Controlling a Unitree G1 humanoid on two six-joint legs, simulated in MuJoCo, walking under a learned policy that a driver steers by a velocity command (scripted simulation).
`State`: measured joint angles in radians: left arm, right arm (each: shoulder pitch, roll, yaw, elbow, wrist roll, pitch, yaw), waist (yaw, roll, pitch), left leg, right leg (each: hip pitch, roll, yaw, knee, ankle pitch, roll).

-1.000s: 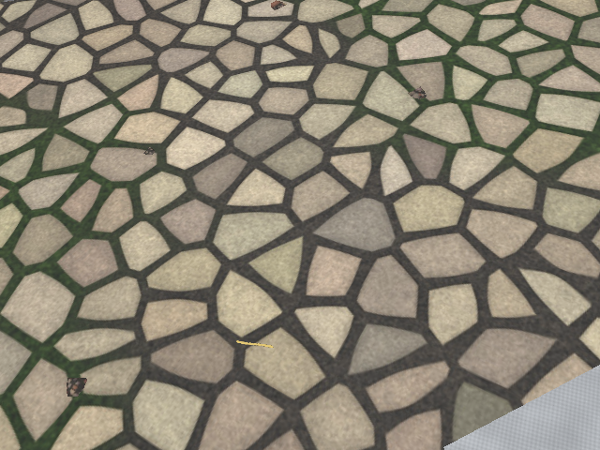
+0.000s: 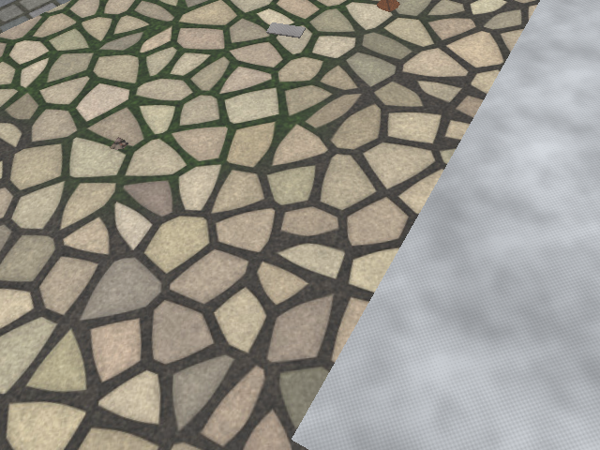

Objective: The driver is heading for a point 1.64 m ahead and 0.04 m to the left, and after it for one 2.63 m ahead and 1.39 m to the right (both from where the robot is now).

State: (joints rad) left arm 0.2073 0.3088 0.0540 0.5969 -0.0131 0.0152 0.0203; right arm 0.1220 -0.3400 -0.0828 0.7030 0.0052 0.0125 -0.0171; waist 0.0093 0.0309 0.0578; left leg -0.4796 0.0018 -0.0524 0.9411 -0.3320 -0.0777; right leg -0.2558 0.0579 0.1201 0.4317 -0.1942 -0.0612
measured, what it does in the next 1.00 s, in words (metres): walks ahead: left foot, then right foot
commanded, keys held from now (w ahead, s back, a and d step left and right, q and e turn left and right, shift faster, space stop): w+e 0.10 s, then w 0.90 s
